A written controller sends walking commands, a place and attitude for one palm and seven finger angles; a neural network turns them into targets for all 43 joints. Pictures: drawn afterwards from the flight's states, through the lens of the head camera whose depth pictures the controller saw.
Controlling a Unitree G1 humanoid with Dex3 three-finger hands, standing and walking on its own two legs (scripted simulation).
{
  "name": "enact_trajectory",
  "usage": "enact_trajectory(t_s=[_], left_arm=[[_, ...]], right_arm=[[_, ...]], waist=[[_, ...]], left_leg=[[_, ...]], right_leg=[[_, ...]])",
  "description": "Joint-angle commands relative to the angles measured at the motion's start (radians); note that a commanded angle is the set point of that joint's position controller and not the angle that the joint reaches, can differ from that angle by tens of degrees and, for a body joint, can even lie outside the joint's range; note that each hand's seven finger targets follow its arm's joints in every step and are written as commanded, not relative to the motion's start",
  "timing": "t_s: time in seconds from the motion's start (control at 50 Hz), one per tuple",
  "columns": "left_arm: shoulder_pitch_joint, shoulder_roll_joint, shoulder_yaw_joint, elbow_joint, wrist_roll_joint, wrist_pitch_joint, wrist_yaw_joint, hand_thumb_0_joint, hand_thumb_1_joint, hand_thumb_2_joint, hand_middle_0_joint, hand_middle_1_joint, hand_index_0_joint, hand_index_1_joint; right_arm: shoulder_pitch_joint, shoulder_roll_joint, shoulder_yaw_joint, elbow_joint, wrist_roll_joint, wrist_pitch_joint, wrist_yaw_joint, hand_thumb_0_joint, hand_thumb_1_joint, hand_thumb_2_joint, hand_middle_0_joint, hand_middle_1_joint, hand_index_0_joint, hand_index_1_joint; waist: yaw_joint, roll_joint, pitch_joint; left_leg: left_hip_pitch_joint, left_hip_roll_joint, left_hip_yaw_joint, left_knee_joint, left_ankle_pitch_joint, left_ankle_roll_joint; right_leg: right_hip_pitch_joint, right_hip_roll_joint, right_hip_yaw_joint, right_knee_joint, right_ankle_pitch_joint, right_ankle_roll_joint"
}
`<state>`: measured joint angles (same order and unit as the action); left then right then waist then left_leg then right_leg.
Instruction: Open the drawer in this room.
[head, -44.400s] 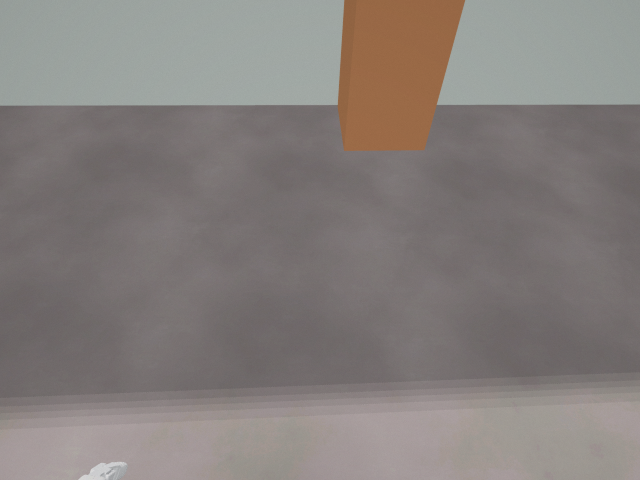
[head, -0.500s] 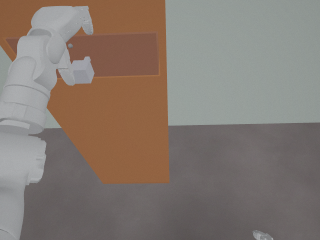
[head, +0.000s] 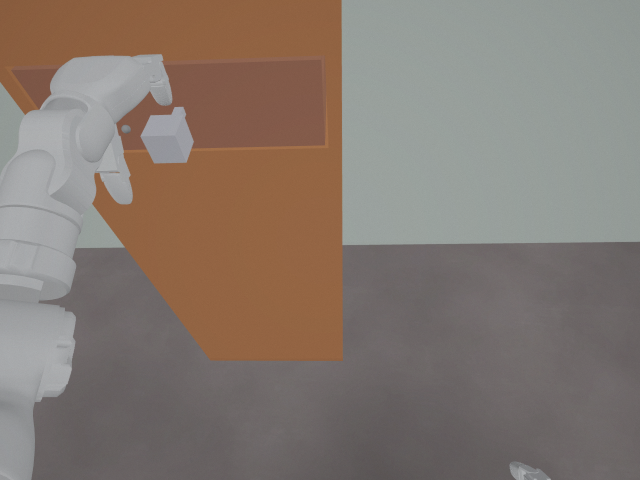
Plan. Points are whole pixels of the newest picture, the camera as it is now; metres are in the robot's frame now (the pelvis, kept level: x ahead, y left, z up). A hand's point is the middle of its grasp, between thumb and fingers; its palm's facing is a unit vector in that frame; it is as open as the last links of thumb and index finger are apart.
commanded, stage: lower the fingers behind the handle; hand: left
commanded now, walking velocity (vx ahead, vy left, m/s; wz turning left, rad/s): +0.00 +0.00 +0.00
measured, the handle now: (172, 129) +0.51 +0.20 +0.17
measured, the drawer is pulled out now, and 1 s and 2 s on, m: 0.00 0.00 0.00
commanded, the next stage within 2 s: close the thumb around the handle in 1.70 s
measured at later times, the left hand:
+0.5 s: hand (142, 114) +0.48 +0.21 +0.22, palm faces +0.08 -0.02 -1.00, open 13.6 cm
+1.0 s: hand (158, 152) +0.47 +0.21 +0.17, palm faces +0.04 -0.01 -1.00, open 13.8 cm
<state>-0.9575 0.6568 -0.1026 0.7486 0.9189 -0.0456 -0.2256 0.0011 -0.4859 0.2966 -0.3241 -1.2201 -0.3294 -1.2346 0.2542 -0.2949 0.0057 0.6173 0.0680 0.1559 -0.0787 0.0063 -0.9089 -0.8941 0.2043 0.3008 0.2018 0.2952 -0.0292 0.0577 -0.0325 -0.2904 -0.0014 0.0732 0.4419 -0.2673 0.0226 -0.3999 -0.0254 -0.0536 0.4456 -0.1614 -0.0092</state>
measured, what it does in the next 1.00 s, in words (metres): stands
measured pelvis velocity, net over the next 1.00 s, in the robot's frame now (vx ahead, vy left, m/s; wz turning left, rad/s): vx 0.02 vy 0.00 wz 0.01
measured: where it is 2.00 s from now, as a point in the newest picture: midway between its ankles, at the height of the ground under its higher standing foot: outside the picture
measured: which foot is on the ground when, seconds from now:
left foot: down 0.00-1.00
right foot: down 0.00-1.00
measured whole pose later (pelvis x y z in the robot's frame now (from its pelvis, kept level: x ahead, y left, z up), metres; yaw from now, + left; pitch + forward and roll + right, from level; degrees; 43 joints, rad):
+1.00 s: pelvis +0.02 +0.00 +0.00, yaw +1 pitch +7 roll +0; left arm -0.81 0.52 -0.15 0.63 0.92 0.02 -0.06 0.00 -0.49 0.30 -0.32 -1.20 -0.32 -1.20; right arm 0.23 -0.28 -0.01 0.68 0.05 0.18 -0.02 0.01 -0.91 -0.89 0.20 0.30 0.20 0.29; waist 0.01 0.07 -0.06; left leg -0.28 0.00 0.06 0.44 -0.29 0.02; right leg -0.39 -0.03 -0.06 0.46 -0.20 -0.01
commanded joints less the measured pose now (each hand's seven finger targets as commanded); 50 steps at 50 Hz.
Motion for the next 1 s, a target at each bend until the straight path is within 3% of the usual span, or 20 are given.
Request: enact_trajectory(t_s=[0.0, 0.02, 0.06, 0.1, 0.14, 0.2, 0.24, 0.28, 0.36, 0.42, 0.44, 0.54, 0.58, 0.64, 0.68, 0.72, 0.78, 0.84, 0.92, 0.98], left_arm=[[-0.635, 0.221, 0.091, -0.412, -0.044, -0.072, 0.070, 0.000, -0.500, 0.300, -0.300, -1.200, -0.300, -1.200], [-0.610, 0.222, 0.103, -0.409, -0.047, -0.069, 0.082, 0.000, -0.500, 0.300, -0.300, -1.200, -0.300, -1.200], [-0.594, 0.211, 0.109, -0.336, -0.053, -0.044, 0.100, 0.000, -0.500, 0.300, -0.300, -1.200, -0.300, -1.200], [-0.578, 0.230, 0.132, -0.293, -0.048, -0.014, 0.118, 0.000, -0.500, 0.300, -0.300, -1.200, -0.300, -1.200], [-0.507, 0.161, 0.090, -0.238, -0.036, 0.032, 0.121, 0.000, -0.500, 0.300, -0.300, -1.200, -0.300, -1.200], [-0.450, 0.156, 0.091, -0.262, -0.025, 0.071, 0.107, 0.000, -0.500, 0.300, -0.300, -1.200, -0.300, -1.200], [-0.415, 0.108, 0.051, -0.242, -0.017, 0.095, 0.095, 0.000, -0.500, 0.300, -0.300, -1.200, -0.300, -1.200], [-0.390, 0.147, 0.082, -0.250, -0.008, 0.107, 0.093, 0.000, -0.500, 0.300, -0.300, -1.200, -0.300, -1.200], [-0.388, 0.080, 0.015, -0.223, 0.013, 0.136, 0.078, 0.000, -0.500, 0.300, -0.300, -1.200, -0.300, -1.200], [-0.402, 0.066, -0.002, -0.211, 0.023, 0.144, 0.076, 0.000, -0.500, 0.300, -0.300, -1.200, -0.300, -1.200], [-0.398, 0.088, 0.017, -0.216, 0.032, 0.143, 0.077, 0.000, -0.500, 0.300, -0.300, -1.200, -0.300, -1.200], [-0.365, 0.042, -0.014, -0.229, 0.018, 0.132, 0.063, 0.000, -0.500, 0.300, -0.300, -1.200, -0.300, -1.200], [-0.372, 0.089, 0.024, -0.295, 0.009, 0.103, 0.066, 0.000, -0.500, 0.300, -0.300, -1.200, -0.300, -1.200], [-0.377, 0.066, 0.022, -0.404, -0.010, 0.053, 0.082, 0.000, -0.500, 0.300, -0.300, -1.200, -0.300, -1.200], [-0.376, 0.139, 0.088, -0.419, -0.023, 0.024, 0.109, 0.000, -0.500, 0.300, -0.300, -1.200, -0.300, -1.200], [-0.378, 0.144, 0.105, -0.388, -0.024, 0.009, 0.143, 0.000, -0.500, 0.300, -0.300, -1.200, -0.300, -1.200], [-0.390, 0.191, 0.148, -0.408, -0.013, -0.002, 0.198, 0.000, -0.500, 0.300, -0.300, -1.200, -0.300, -1.200], [-0.369, 0.120, 0.096, -0.373, -0.001, 0.021, 0.226, 0.000, -0.500, 0.300, -0.300, -1.200, -0.300, -1.200], [-0.307, 0.075, 0.054, -0.275, 0.002, 0.066, 0.207, 0.000, -0.500, 0.300, -0.300, -1.200, -0.300, -1.200], [-0.287, 0.086, 0.056, -0.294, 0.007, 0.061, 0.184, 0.000, -0.500, 0.300, -0.300, -1.200, -0.300, -1.200]], right_arm=[[-0.023, -0.109, -0.060, -0.109, -0.009, -0.060, 0.006, 0.000, -0.900, -0.900, 0.200, 0.300, 0.200, 0.300], [-0.017, -0.108, -0.062, -0.102, -0.014, -0.061, 0.012, 0.000, -0.900, -0.900, 0.200, 0.300, 0.200, 0.300], [-0.015, -0.111, -0.057, -0.078, -0.014, -0.058, 0.019, 0.000, -0.900, -0.900, 0.200, 0.300, 0.200, 0.300], [-0.027, -0.116, -0.052, -0.062, -0.013, -0.055, 0.027, 0.000, -0.900, -0.900, 0.200, 0.300, 0.200, 0.300], [-0.035, -0.115, -0.049, -0.057, -0.016, -0.046, 0.042, 0.000, -0.900, -0.900, 0.200, 0.300, 0.200, 0.300], [-0.066, -0.119, -0.044, -0.072, -0.012, -0.029, 0.055, 0.000, -0.900, -0.900, 0.200, 0.300, 0.200, 0.300], [-0.077, -0.116, -0.039, -0.076, -0.008, -0.014, 0.058, 0.000, -0.900, -0.900, 0.200, 0.300, 0.200, 0.300], [-0.091, -0.123, -0.039, -0.081, -0.010, -0.006, 0.055, 0.000, -0.900, -0.900, 0.200, 0.300, 0.200, 0.300], [-0.102, -0.112, -0.029, -0.089, -0.004, 0.009, 0.052, 0.000, -0.900, -0.900, 0.200, 0.300, 0.200, 0.300], [-0.100, -0.108, -0.028, -0.089, -0.007, 0.011, 0.048, 0.000, -0.900, -0.900, 0.200, 0.300, 0.200, 0.300], [-0.097, -0.110, -0.029, -0.087, -0.009, 0.012, 0.047, 0.000, -0.900, -0.900, 0.200, 0.300, 0.200, 0.300], [-0.099, -0.104, -0.029, -0.103, -0.007, 0.016, 0.047, 0.000, -0.900, -0.900, 0.200, 0.300, 0.200, 0.300], [-0.100, -0.110, -0.035, -0.114, -0.012, 0.012, 0.043, 0.000, -0.900, -0.900, 0.200, 0.300, 0.200, 0.300], [-0.093, -0.093, -0.044, -0.130, -0.016, 0.001, 0.047, 0.000, -0.900, -0.900, 0.200, 0.300, 0.200, 0.300], [-0.082, -0.104, -0.049, -0.121, -0.020, -0.005, 0.043, 0.000, -0.900, -0.900, 0.200, 0.300, 0.200, 0.300], [-0.074, -0.097, -0.049, -0.102, -0.020, -0.014, 0.041, 0.000, -0.900, -0.900, 0.200, 0.300, 0.200, 0.300], [-0.069, -0.102, -0.054, -0.088, -0.028, -0.024, 0.043, 0.000, -0.900, -0.900, 0.200, 0.300, 0.200, 0.300], [-0.066, -0.094, -0.058, -0.068, -0.026, -0.028, 0.053, 0.000, -0.900, -0.900, 0.200, 0.300, 0.200, 0.300], [-0.071, -0.107, -0.056, -0.060, -0.016, -0.018, 0.049, 0.000, -0.900, -0.900, 0.200, 0.300, 0.200, 0.300], [-0.075, -0.113, -0.059, -0.073, -0.017, -0.013, 0.042, 0.000, -0.900, -0.900, 0.200, 0.300, 0.200, 0.300]], waist=[[-0.004, 0.040, -0.468], [0.005, 0.060, -0.471], [0.005, 0.009, -0.424], [0.019, 0.001, -0.416], [0.030, -0.021, -0.407], [0.043, -0.053, -0.404], [0.035, -0.088, -0.367], [0.042, -0.103, -0.371], [0.024, -0.107, -0.316], [0.019, -0.078, -0.327], [0.020, -0.074, -0.336], [0.016, -0.085, -0.317], [0.025, -0.078, -0.365], [0.031, -0.032, -0.407], [0.038, -0.048, -0.416], [0.038, -0.043, -0.382], [0.057, -0.026, -0.454], [0.044, -0.006, -0.442], [0.028, -0.086, -0.383], [0.029, -0.090, -0.399]], left_leg=[[0.147, -0.017, -0.065, -0.025, 0.321, 0.018], [0.163, -0.018, -0.072, -0.023, 0.350, 0.012], [0.140, -0.016, -0.074, -0.029, 0.377, 0.002], [0.115, -0.017, -0.072, -0.034, 0.403, -0.004], [0.104, -0.010, -0.069, -0.038, 0.443, -0.011], [0.096, -0.006, -0.065, -0.038, 0.485, -0.012], [0.083, -0.004, -0.066, -0.046, 0.454, -0.009], [0.084, -0.004, -0.062, -0.045, 0.462, -0.004], [0.074, -0.001, -0.063, -0.051, 0.391, -0.003], [0.086, -0.003, -0.063, -0.045, 0.378, -0.006], [0.086, -0.002, -0.061, -0.041, 0.387, -0.007], [0.075, -0.003, -0.063, -0.036, 0.353, -0.004], [0.087, -0.007, -0.063, -0.025, 0.380, 0.001], [0.130, -0.007, -0.071, -0.007, 0.448, -0.001], [0.111, -0.010, -0.070, -0.009, 0.430, -0.002], [0.087, -0.011, -0.065, -0.016, 0.402, -0.002], [0.085, -0.016, -0.056, -0.012, 0.441, -0.004], [0.086, -0.011, -0.052, -0.012, 0.452, -0.011], [0.048, -0.010, -0.046, -0.028, 0.373, 0.003], [0.051, -0.014, -0.043, -0.027, 0.348, 0.011]], right_leg=[[0.249, 0.007, 0.056, -0.023, 0.180, -0.026], [0.242, 0.011, 0.050, -0.020, 0.185, -0.031], [0.232, 0.015, 0.033, -0.022, 0.201, -0.030], [0.250, 0.016, 0.029, -0.018, 0.223, -0.032], [0.254, 0.015, 0.023, -0.008, 0.248, -0.035], [0.277, 0.013, 0.024, -0.001, 0.282, -0.035], [0.259, 0.014, 0.017, -0.005, 0.261, -0.032], [0.274, 0.013, 0.020, -0.005, 0.270, -0.034], [0.228, 0.012, 0.016, -0.008, 0.212, -0.032], [0.216, 0.012, 0.018, -0.005, 0.197, -0.035], [0.219, 0.012, 0.019, -0.001, 0.205, -0.036], [0.211, 0.011, 0.019, 0.002, 0.190, -0.035], [0.248, 0.011, 0.028, 0.009, 0.220, -0.037], [0.244, 0.015, 0.030, 0.020, 0.245, -0.035], [0.266, 0.017, 0.029, 0.017, 0.245, -0.035], [0.254, 0.018, 0.026, 0.015, 0.233, -0.034], [0.308, 0.017, 0.035, 0.024, 0.275, -0.035], [0.290, 0.018, 0.031, 0.025, 0.287, -0.034], [0.282, 0.015, 0.030, 0.010, 0.258, -0.027], [0.300, 0.012, 0.038, 0.006, 0.250, -0.026]])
